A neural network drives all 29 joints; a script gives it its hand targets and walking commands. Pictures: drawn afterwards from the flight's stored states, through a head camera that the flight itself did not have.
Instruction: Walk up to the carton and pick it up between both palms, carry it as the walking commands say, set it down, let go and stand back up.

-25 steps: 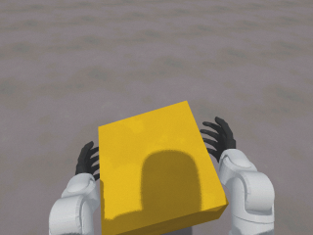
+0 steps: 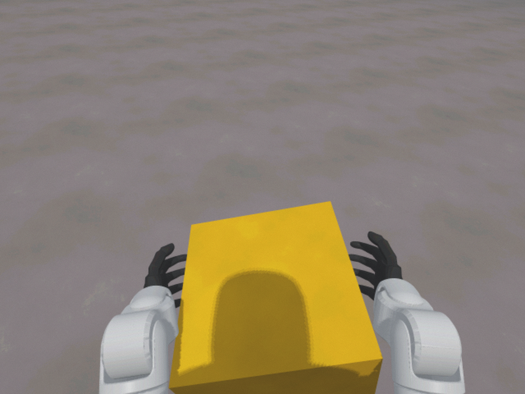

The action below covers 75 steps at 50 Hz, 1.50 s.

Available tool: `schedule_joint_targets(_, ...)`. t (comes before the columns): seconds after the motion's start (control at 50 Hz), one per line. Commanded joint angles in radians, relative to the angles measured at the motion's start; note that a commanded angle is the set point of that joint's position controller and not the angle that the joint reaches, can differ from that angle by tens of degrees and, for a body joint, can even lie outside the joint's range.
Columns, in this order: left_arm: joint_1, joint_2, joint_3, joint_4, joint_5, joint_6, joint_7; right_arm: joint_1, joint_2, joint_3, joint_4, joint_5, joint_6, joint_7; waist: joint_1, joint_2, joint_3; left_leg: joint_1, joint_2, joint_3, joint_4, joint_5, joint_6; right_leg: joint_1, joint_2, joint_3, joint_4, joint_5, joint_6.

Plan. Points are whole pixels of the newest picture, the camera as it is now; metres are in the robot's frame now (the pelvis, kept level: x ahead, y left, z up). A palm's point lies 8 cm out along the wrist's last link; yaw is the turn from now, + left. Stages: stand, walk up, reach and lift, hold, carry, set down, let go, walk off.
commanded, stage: carry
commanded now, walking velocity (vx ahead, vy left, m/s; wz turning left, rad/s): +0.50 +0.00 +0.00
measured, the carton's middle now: (278, 319) +0.26 -0.02 -0.01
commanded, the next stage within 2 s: none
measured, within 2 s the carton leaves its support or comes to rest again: neither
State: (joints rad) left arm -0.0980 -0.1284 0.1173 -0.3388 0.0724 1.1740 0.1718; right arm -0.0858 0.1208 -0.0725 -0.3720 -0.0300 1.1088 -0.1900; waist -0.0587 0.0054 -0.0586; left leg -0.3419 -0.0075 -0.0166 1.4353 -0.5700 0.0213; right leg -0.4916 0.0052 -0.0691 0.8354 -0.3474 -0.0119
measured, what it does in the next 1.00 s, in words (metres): walks ahead: left foot, then right foot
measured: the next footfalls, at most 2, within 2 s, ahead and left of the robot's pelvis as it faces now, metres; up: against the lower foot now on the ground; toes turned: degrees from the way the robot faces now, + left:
left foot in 0.14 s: +0.23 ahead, +0.09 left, +0.00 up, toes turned +3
right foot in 0.58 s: +0.58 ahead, -0.10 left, +0.00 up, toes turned -7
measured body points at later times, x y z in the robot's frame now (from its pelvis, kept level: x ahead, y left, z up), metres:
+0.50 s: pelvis +0.35 +0.00 +0.04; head +0.34 +0.02 +0.49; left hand +0.62 +0.16 +0.13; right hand +0.62 -0.15 +0.14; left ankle +0.19 +0.09 -0.69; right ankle +0.43 -0.11 -0.66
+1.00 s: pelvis +0.59 +0.00 +0.04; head +0.60 +0.02 +0.49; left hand +0.86 +0.17 +0.11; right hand +0.86 -0.15 +0.13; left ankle +0.60 +0.09 -0.70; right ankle +0.55 -0.10 -0.68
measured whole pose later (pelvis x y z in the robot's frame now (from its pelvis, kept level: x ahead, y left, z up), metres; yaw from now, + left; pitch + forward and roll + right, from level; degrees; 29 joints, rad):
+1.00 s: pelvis +0.59 +0.00 +0.04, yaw +1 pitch +6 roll -2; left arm -0.11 -0.13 0.10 -0.45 0.05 1.25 0.20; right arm -0.06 0.13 -0.09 -0.48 -0.04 1.16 -0.16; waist 0.00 -0.01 -0.10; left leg -0.40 0.01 0.05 0.57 -0.26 0.04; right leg -0.36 -0.01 -0.13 0.67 -0.41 -0.05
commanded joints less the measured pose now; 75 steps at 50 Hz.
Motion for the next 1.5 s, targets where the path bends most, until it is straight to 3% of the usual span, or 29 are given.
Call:
schedule_joint_targets(0.0,-0.575,-0.862,-0.688,-0.302,-0.36,-0.027,-0.189,-0.453,0.909,0.586,-0.103,0.317,0.066,0.244,0.07,-0.142,-0.252,-0.343,0.089,-0.019,-0.367,-0.018,0.006,0.401,-0.389,0.505,-0.526,0.359,-0.215)
schedule_joint_targets(0.04,-0.625,-0.918,-0.74,-0.345,-0.394,-0.035,-0.191,-0.45,0.931,0.575,-0.151,0.312,0.038,0.243,0.057,-0.147,-0.314,-0.109,0.099,0.003,-0.723,0.111,0.044,0.278,-0.383,0.311,-0.471,0.357,-0.163)
schedule_joint_targets(0.08,-0.547,-0.855,-0.717,-0.282,-0.381,-0.01,-0.177,-0.304,0.906,0.515,-0.034,0.264,0.052,0.224,0.019,-0.068,-0.439,0.366,0.021,0.003,-0.964,0.323,0.068,0.063,-0.19,0.042,-0.157,0.395,-0.03)
schedule_joint_targets(0.1,-0.502,-0.822,-0.708,-0.263,-0.374,0.001,-0.175,-0.265,0.821,0.504,-0.007,0.244,0.063,0.214,0.021,0.226,-0.491,0.582,0.294,-0.45,-1.1,0.509,0.136,-0.171,-0.007,-0.042,0.16,0.189,0.059)
schedule_joint_targets(0.12,-0.502,-0.775,-0.703,-0.28,-0.373,0.015,-0.177,-0.271,0.796,0.506,-0.01,0.24,0.073,0.207,0.058,0.356,-0.442,0.686,0.441,-0.707,-1.125,0.782,0.24,-0.301,0.042,0.005,0.294,-0.187,0.072)
schedule_joint_targets(0.14,-0.485,-0.769,-0.687,-0.258,-0.372,0.021,-0.176,-0.243,0.807,0.524,-0.02,0.237,0.083,0.197,0.06,0.246,-0.491,0.848,0.455,-0.648,-1.004,1.123,0.295,-0.357,0.008,0.086,0.408,-0.229,0.072)
schedule_joint_targets(0.18,-0.434,-0.812,-0.69,-0.196,-0.376,0.024,-0.177,-0.266,0.823,0.523,-0.053,0.232,0.077,0.19,0.026,0.128,-0.386,0.94,0.357,-0.449,-0.928,1.482,0.231,-0.52,-0.012,0.058,0.447,-0.208,0.064)
schedule_joint_targets(0.24,-0.525,-0.876,-0.75,-0.277,-0.401,-0.008,-0.178,-0.358,0.868,0.556,-0.147,0.262,0.047,0.204,0.028,0.102,-0.306,0.881,0.302,-0.3,-0.987,1.332,0.15,-0.526,-0.073,0.009,0.371,-0.119,0.038)
schedule_joint_targets(0.38,-0.38,-0.793,-0.7,-0.257,-0.332,0.008,-0.162,-0.302,0.803,0.605,-0.17,0.272,0.078,0.205,0.025,0.071,-0.196,0.7,0.26,-0.04,-1.104,1.222,0.144,-0.27,-0.082,-0.063,-0.132,0.145,0.049)
schedule_joint_targets(0.46,-0.435,-0.74,-0.719,-0.291,-0.331,0.038,-0.153,-0.282,0.736,0.577,-0.135,0.254,0.117,0.211,0.061,0.182,-0.241,0.412,0.159,0.143,-0.895,1.401,0.054,0.285,0.092,-0.207,-0.389,0.375,0.005)
schedule_joint_targets(0.48,-0.449,-0.761,-0.712,-0.281,-0.342,0.045,-0.156,-0.309,0.738,0.575,-0.119,0.256,0.128,0.209,0.102,0.096,-0.33,0.287,0.142,0.161,-0.649,1.24,0.017,0.513,0.023,-0.052,-0.451,0.418,-0.048)
schedule_joint_targets(0.5,-0.409,-0.756,-0.705,-0.269,-0.333,0.046,-0.157,-0.344,0.734,0.593,-0.172,0.269,0.125,0.205,0.104,-0.096,-0.405,-0.041,0.059,0.157,-0.382,0.818,-0.022,0.818,-0.197,0.266,-0.378,0.781,-0.114)
schedule_joint_targets(0.52,-0.423,-0.737,-0.693,-0.248,-0.332,0.043,-0.159,-0.324,0.759,0.608,-0.138,0.261,0.135,0.206,0.076,-0.388,-0.403,-0.307,-0.091,0.092,-0.123,0.041,-0.044,0.976,-0.389,0.578,-0.386,1.18,-0.235)
schedule_joint_targets(0.54,-0.455,-0.772,-0.705,-0.272,-0.356,0.037,-0.166,-0.374,0.794,0.621,-0.16,0.28,0.129,0.207,0.074,-0.259,-0.417,-0.347,-0.038,-0.004,-0.08,-0.026,0.004,0.969,-0.397,0.591,-0.379,1.043,-0.269)
schedule_joint_targets(0.56,-0.469,-0.762,-0.691,-0.274,-0.357,0.033,-0.176,-0.358,0.784,0.615,-0.138,0.266,0.126,0.211,0.063,-0.162,-0.383,-0.336,-0.006,-0.049,-0.126,0.04,0.038,0.866,-0.396,0.582,-0.457,0.833,-0.203)
schedule_joint_targets(0.64,-0.55,-0.858,-0.727,-0.319,-0.398,0.02,-0.196,-0.377,0.873,0.605,-0.158,0.268,0.099,0.211,0.056,-0.088,-0.303,-0.271,0.096,-0.015,-0.367,0.134,0.022,0.494,-0.409,0.424,-0.599,0.154,-0.188)
schedule_joint_targets(0.76,-0.518,-0.893,-0.728,-0.35,-0.41,0.003,-0.198,-0.419,0.923,0.627,-0.202,0.315,0.076,0.221,0.056,-0.217,-0.395,0.051,0.066,0.094,-0.814,0.246,0.019,0.302,-0.342,0.155,-0.556,0.184,-0.148)
schedule_joint_targets(0.8,-0.5,-0.894,-0.74,-0.337,-0.407,0.001,-0.195,-0.365,0.921,0.613,-0.189,0.298,0.071,0.22,0.04,-0.146,-0.426,0.268,0.044,0.055,-0.974,0.401,0.043,0.213,-0.222,0.016,-0.387,0.309,-0.058)
schedule_joint_targets(0.84,-0.471,-0.859,-0.716,-0.322,-0.374,0.016,-0.187,-0.338,0.87,0.601,-0.153,0.291,0.082,0.213,0.048,0.25,-0.424,0.536,0.373,-0.4,-1.122,0.783,0.181,-0.063,-0.024,-0.109,-0.064,0.072,0.064)
schedule_joint_targets(0.88,-0.501,-0.852,-0.724,-0.32,-0.384,0.029,-0.182,-0.296,0.875,0.579,-0.101,0.28,0.097,0.218,0.051,0.207,-0.407,0.669,0.406,-0.342,-0.974,1.409,0.207,-0.158,-0.04,-0.002,-0.029,-0.158,0.052)
schedule_joint_targets(0.94,-0.492,-0.876,-0.723,-0.344,-0.393,0.014,-0.179,-0.317,0.896,0.598,-0.152,0.289,0.082,0.219,0.043,0.123,-0.398,0.73,0.329,-0.164,-0.932,1.616,0.137,-0.161,-0.046,-0.029,-0.142,-0.081,0.057)
schedule_joint_targets(1.06,-0.464,-0.886,-0.742,-0.352,-0.39,0.022,-0.177,-0.317,0.861,0.6,-0.187,0.272,0.091,0.218,0.058,0.175,-0.432,0.539,0.229,0.013,-0.903,1.335,0.059,0.201,-0.061,-0.046,-0.484,0.286,0.035)
schedule_joint_targets(1.14,-0.43,-0.855,-0.698,-0.285,-0.366,0.032,-0.178,-0.348,0.866,0.638,-0.183,0.281,0.105,0.212,0.052,-0.166,-0.442,0.159,0.097,0.09,-0.862,0.567,-0.003,0.587,-0.229,0.114,-0.334,1.357,-0.037)
schedule_joint_targets(1.18,-0.413,-0.88,-0.701,-0.301,-0.381,0.034,-0.187,-0.355,0.891,0.657,-0.221,0.295,0.108,0.207,0.052,-0.283,-0.414,-0.008,0.042,0.146,-0.935,0.361,-0.019,0.759,-0.253,0.102,-0.268,1.608,-0.066)
schedule_joint_targets(1.26,-0.378,-0.855,-0.659,-0.268,-0.363,0.029,-0.181,-0.392,0.896,0.663,-0.205,0.312,0.11,0.201,0.063,-0.232,-0.408,0.092,0.036,0.171,-1.007,0.538,-0.034,0.677,-0.218,0.086,-0.232,1.635,0.013)
schedule_joint_targets(1.36,-0.409,-0.88,-0.691,-0.359,-0.405,0.001,-0.188,-0.357,0.917,0.653,-0.25,0.311,0.079,0.201,0.044,-0.021,-0.466,0.502,0.121,0.084,-0.843,1.268,-0.003,0.329,-0.118,-0.015,-0.192,1.111,0.063)
schedule_joint_targets(1.4,-0.377,-0.866,-0.676,-0.319,-0.382,0.009,-0.186,-0.36,0.907,0.661,-0.252,0.313,0.082,0.197,0.047,-0.013,-0.43,0.46,0.131,0.073,-0.791,1.276,0.013,0.335,-0.101,-0.013,-0.299,1.007,0.08)
schedule_joint_targets(1.44,-0.386,-0.888,-0.683,-0.329,-0.392,-0.004,-0.192,-0.369,0.916,0.667,-0.247,0.318,0.075,0.201,0.069,-0.158,-0.441,0.185,0.051,0.175,-0.756,0.884,-0.036,0.626,-0.135,0.04,-0.315,1.36,0.048)
schedule_joint_targets(1.48,-0.453,-0.889,-0.709,-0.378,-0.409,-0.01,-0.198,-0.405,0.925,0.691,-0.256,0.324,0.077,0.209,0.068,-0.302,-0.412,-0.122,-0.004,0.179,-0.945,0.166,-0.036,0.889,-0.251,0.144,-0.272,1.727,-0.021)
